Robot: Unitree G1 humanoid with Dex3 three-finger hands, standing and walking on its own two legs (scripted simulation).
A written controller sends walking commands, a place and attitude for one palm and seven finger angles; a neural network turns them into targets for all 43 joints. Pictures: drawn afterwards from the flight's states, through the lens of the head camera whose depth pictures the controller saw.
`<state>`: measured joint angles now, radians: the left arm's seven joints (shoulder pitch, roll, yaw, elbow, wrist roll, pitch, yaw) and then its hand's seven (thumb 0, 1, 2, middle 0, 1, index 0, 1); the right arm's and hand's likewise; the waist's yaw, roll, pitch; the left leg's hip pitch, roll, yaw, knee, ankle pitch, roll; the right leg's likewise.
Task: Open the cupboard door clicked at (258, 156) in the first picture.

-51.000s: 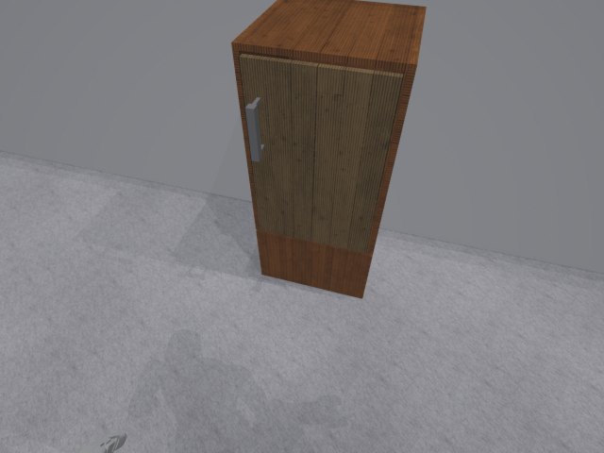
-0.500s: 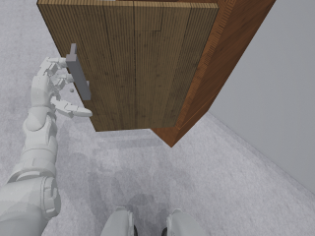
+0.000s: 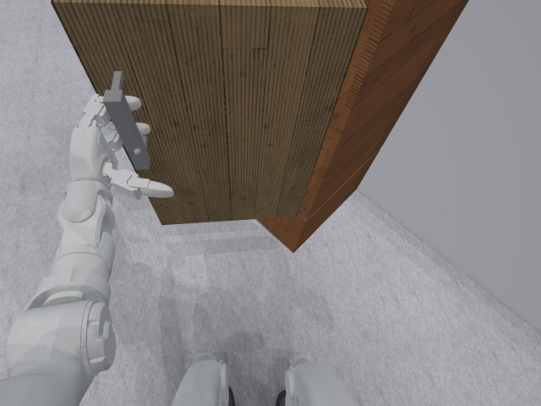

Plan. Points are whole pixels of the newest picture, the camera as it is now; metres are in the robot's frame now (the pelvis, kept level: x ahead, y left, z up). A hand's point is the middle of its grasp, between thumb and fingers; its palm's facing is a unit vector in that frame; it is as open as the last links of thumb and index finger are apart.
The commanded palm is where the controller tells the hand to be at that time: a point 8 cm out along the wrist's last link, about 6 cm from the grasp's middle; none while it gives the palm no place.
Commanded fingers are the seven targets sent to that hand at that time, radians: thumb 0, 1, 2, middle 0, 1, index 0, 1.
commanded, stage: slide the fingers in behind the handle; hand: left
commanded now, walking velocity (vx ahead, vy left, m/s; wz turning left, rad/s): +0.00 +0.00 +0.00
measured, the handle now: (131, 124) +0.53 +0.20 +0.05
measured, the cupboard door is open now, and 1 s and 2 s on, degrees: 50 51 77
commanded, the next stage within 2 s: close the thumb around the handle in 0.54 s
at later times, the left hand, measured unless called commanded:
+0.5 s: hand (142, 153) +0.47 +0.17 +0.06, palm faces +0.07 -1.00 -0.01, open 14.1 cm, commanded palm +0.43 +0.22 +0.05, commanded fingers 0.00 -0.50 0.30 -0.30 -1.20 -0.30 -1.20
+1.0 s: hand (144, 152) +0.47 +0.17 +0.05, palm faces +0.07 -1.00 -0.01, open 10.4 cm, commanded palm +0.44 +0.21 +0.05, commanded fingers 0.00 0.56 0.76 -0.38 -1.31 -0.38 -1.31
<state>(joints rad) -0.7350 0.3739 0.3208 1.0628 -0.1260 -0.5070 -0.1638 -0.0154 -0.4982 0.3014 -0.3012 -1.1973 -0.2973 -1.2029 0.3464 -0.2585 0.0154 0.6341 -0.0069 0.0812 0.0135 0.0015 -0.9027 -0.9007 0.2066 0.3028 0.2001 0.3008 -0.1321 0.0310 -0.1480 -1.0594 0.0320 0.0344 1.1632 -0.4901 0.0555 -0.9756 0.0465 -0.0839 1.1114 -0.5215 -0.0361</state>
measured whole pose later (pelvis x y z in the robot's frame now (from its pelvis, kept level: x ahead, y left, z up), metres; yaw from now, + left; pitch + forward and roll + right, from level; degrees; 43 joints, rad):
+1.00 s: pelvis +0.00 +0.00 +0.00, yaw +0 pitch +22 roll -3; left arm -0.75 0.34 0.29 1.09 -0.11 -0.52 -0.10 -0.01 0.05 0.54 -0.34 -1.26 -0.32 -1.26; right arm 0.33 -0.25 0.01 0.63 -0.01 0.08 0.02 0.00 -0.90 -0.90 0.21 0.30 0.20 0.30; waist -0.13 0.04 -0.15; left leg -1.06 0.02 0.03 1.16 -0.49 0.06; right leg -0.98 0.04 -0.09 1.12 -0.52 -0.04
